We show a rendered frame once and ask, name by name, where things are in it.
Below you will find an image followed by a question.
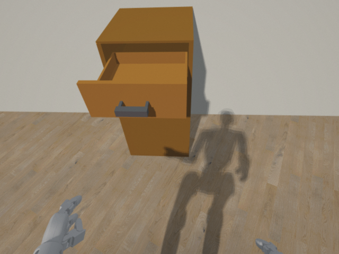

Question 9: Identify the drawer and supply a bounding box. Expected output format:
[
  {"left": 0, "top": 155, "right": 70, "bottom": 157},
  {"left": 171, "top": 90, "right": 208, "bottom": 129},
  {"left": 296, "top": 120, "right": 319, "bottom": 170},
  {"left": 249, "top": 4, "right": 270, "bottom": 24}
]
[{"left": 77, "top": 51, "right": 188, "bottom": 119}]

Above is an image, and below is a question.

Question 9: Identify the robot left hand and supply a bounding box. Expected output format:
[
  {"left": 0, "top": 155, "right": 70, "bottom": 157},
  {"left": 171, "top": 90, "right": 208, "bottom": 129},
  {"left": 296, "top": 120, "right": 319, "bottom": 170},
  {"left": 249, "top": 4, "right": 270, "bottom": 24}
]
[{"left": 41, "top": 195, "right": 86, "bottom": 251}]

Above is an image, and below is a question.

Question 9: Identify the handle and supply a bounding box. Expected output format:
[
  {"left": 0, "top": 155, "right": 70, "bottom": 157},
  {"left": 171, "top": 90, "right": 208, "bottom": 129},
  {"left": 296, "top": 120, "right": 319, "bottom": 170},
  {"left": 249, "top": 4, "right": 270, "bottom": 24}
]
[{"left": 114, "top": 101, "right": 149, "bottom": 117}]

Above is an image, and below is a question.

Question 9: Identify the robot right hand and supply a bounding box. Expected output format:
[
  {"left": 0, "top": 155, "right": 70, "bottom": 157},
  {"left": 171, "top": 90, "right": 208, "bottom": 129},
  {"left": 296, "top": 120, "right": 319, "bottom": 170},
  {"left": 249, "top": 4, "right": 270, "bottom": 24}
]
[{"left": 255, "top": 239, "right": 283, "bottom": 254}]

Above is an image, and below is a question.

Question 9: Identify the left robot forearm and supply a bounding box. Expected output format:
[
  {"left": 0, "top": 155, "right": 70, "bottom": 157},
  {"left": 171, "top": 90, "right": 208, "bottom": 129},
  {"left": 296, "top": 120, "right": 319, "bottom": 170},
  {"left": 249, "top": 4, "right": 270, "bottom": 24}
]
[{"left": 33, "top": 242, "right": 64, "bottom": 254}]

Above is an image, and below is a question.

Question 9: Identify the cabinet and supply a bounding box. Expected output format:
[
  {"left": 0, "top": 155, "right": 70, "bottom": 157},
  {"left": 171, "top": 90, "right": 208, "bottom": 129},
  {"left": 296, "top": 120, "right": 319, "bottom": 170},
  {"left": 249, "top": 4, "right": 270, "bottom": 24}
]
[{"left": 96, "top": 6, "right": 194, "bottom": 157}]

